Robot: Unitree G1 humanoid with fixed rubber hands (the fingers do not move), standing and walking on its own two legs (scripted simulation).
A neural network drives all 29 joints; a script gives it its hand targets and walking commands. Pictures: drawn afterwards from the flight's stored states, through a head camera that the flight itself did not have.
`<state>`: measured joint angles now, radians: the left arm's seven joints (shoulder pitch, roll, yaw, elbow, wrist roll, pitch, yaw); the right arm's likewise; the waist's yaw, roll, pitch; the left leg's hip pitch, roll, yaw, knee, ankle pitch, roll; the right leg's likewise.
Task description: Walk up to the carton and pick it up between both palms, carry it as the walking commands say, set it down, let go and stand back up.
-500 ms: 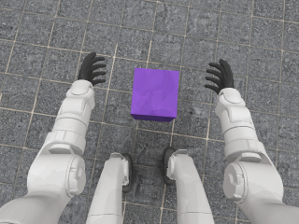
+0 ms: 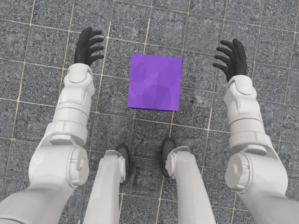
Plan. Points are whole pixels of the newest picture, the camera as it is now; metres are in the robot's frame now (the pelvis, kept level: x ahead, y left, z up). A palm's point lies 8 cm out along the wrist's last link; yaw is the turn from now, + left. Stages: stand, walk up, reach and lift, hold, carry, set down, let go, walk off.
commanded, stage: reach and lift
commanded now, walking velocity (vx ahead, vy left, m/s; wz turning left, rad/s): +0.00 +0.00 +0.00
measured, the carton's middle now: (153, 86) +0.48 -0.04 -0.51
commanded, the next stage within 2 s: none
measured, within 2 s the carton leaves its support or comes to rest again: neither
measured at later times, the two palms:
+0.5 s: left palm (100, 75) +0.49 +0.15 -0.29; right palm (209, 83) +0.45 -0.22 -0.28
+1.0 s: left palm (109, 85) +0.48 +0.14 -0.43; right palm (196, 88) +0.45 -0.22 -0.42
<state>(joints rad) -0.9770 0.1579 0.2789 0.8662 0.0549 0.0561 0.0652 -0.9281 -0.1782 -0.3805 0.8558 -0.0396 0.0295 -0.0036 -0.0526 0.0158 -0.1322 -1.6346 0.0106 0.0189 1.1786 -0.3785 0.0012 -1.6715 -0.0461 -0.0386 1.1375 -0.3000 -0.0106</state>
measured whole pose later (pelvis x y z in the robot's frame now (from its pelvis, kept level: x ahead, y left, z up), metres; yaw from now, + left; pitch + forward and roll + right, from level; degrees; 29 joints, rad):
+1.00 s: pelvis -0.05 +0.00 -0.25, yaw +0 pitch +41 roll +1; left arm -1.33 0.33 0.00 1.10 -0.26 0.01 0.15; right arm -1.33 -0.34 -0.06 1.15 0.29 -0.02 -0.14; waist -0.05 0.00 0.24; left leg -2.27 0.02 0.01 2.13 -0.58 0.00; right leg -2.32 -0.06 -0.02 2.07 -0.46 -0.03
